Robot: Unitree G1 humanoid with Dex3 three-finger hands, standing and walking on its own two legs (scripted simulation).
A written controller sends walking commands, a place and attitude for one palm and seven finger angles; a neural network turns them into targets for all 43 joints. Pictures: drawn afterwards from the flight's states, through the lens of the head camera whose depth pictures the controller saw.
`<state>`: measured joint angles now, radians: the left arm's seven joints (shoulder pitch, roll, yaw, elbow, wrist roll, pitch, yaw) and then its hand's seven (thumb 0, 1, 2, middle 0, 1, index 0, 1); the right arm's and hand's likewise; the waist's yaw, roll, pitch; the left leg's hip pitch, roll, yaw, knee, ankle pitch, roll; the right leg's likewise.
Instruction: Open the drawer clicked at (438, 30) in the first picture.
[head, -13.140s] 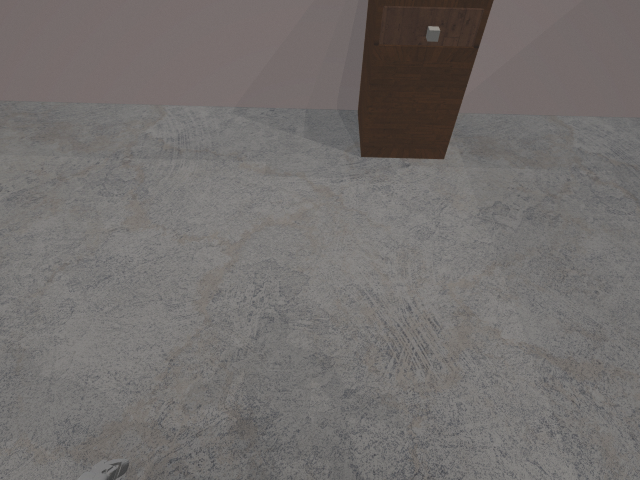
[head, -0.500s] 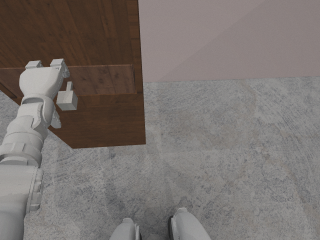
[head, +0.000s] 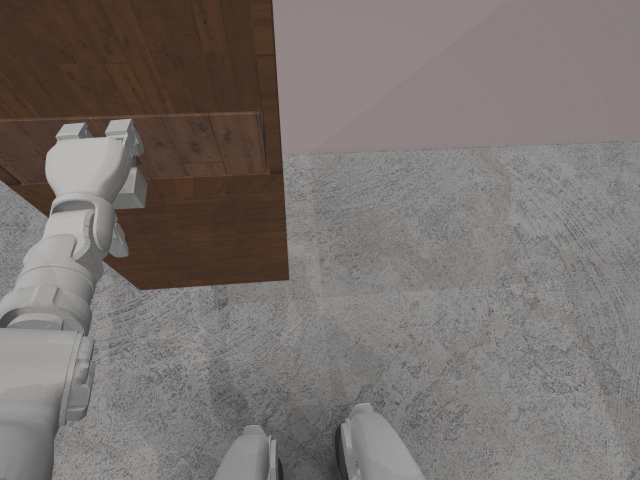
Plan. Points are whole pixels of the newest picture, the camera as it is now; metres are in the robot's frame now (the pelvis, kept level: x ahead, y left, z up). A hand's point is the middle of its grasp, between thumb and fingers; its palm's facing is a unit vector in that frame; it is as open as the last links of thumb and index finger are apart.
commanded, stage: lower the fingers behind the handle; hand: left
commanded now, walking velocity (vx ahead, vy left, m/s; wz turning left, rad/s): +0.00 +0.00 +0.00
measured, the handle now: (127, 175) +0.53 +0.24 -0.04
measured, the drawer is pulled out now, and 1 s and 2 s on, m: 0.00 0.00 0.00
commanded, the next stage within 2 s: close the thumb around the handle in 1.10 s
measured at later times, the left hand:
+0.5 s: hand (127, 199) +0.50 +0.24 -0.05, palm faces -0.08 +0.01 -1.00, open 13.8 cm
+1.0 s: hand (123, 204) +0.50 +0.25 -0.06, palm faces -0.07 +0.00 -1.00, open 13.8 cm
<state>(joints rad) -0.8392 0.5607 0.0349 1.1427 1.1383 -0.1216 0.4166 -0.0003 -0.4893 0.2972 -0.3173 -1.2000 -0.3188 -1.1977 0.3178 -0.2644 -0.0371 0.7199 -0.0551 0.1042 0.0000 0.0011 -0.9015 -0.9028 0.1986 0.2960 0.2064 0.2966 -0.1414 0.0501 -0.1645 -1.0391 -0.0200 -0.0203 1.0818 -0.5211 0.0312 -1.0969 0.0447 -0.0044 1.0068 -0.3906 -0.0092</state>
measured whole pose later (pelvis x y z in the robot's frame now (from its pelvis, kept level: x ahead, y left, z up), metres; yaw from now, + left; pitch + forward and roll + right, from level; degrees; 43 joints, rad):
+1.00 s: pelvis -0.03 -0.01 -0.05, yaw +0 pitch +32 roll -2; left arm -0.93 0.64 0.06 1.14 1.14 -0.14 0.38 0.00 -0.49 0.30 -0.32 -1.20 -0.33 -1.21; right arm 0.29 -0.28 0.00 0.69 -0.04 0.06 -0.02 0.00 -0.90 -0.90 0.20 0.30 0.21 0.30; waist -0.17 0.05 -0.17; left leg -1.29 -0.02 -0.03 1.30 -0.57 0.02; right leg -1.35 0.05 -0.02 1.22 -0.43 -0.02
